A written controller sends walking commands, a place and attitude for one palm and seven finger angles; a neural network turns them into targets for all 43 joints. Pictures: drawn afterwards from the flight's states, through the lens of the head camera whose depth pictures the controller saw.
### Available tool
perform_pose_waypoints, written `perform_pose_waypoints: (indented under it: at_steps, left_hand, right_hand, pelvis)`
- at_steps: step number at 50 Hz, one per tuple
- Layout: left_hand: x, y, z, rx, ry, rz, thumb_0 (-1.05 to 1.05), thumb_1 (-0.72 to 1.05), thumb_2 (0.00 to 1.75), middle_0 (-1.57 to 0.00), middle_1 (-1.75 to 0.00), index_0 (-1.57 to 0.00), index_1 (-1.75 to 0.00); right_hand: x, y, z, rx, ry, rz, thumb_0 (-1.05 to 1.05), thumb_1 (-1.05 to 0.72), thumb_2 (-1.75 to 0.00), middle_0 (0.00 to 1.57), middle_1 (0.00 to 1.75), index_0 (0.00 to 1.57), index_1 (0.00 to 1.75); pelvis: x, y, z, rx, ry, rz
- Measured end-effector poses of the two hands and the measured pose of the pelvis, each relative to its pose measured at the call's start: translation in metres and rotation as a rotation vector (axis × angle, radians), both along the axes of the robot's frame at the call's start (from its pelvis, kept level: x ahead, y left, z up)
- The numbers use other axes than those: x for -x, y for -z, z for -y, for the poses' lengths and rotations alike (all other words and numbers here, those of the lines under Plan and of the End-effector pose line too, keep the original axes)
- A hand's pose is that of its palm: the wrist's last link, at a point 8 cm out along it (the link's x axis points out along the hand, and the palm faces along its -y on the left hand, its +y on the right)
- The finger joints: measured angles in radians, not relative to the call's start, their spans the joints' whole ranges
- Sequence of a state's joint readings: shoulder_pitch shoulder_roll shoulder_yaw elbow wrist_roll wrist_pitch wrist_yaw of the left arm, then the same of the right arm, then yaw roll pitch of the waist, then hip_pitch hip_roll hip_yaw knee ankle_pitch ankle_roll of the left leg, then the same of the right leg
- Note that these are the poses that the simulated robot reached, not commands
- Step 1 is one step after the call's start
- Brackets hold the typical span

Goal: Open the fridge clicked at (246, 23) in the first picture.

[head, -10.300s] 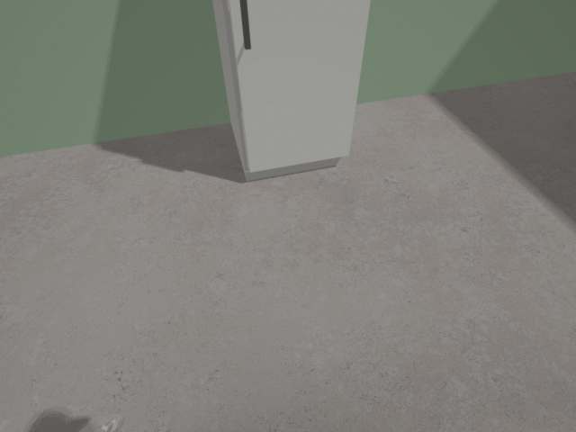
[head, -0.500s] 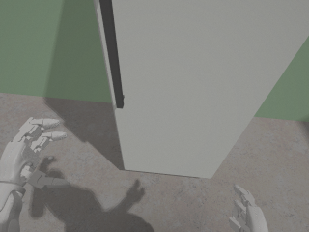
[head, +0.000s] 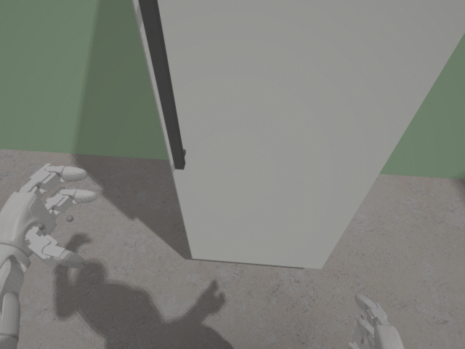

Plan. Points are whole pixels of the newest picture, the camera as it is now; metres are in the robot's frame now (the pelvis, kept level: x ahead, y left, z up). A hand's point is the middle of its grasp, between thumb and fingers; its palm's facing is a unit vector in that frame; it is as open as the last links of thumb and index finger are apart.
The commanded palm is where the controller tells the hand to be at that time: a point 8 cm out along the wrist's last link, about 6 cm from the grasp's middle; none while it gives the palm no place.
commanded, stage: raise the hand to about handle height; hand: left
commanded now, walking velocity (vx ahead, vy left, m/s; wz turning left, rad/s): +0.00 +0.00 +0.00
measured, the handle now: (168, 90) +0.54 +0.17 +0.17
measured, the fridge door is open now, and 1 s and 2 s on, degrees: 0 0 0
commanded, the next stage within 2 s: move the hooked fingers beside the handle in 0.36 s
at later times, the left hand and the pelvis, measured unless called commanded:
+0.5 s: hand (85, 219) +0.27 +0.25 +0.11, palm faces +0.04 -1.00 -0.04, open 14.0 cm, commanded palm +0.25 +0.30 +0.11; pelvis +0.00 -0.02 +0.00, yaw +0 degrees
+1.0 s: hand (106, 184) +0.35 +0.25 +0.10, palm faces +0.01 -1.00 -0.01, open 14.0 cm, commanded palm +0.33 +0.30 +0.10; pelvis +0.00 -0.02 +0.00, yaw -1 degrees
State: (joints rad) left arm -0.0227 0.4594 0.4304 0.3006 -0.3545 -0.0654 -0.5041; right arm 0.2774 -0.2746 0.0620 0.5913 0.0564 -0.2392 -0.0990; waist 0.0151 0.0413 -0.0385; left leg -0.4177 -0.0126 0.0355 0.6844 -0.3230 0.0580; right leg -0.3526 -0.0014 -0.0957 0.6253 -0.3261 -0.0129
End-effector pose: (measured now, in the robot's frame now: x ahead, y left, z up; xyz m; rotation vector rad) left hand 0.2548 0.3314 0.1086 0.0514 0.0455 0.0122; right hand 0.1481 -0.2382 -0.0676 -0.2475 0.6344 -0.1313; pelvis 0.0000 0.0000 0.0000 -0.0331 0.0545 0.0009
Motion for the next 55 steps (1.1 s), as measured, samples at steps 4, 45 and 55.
perform_pose_waypoints:
  at_steps: [4,45,55]
  left_hand:
    - [0.002,0.000,0.011,0.004,0.006,0.036,-0.01,-0.50,0.30,-0.30,-1.20,-0.30,-1.20]
    - [-0.063,0.005,0.030,0.035,0.017,0.004,-0.01,-0.50,0.30,-0.30,-1.20,-0.30,-1.20]
    - [-0.091,0.010,0.026,0.036,0.004,0.031,-0.01,-0.50,0.30,-0.30,-1.20,-0.30,-1.20]
  right_hand:
    - [0.000,-0.003,0.008,0.008,0.004,0.006,0.01,-0.91,-0.90,0.20,0.30,0.20,0.30]
    - [0.028,0.016,0.042,0.014,0.090,-0.110,0.01,-0.91,-0.90,0.20,0.30,0.20,0.30]
    - [0.047,0.023,0.037,0.030,0.114,-0.210,0.01,-0.91,-0.90,0.20,0.30,0.20,0.30]
  pelvis:
    - [-0.002,-0.001,0.004,-0.004,0.007,0.002]
    - [-0.001,0.003,0.024,-0.016,0.017,-0.042]
    - [-0.005,0.005,0.015,-0.010,0.019,-0.068]
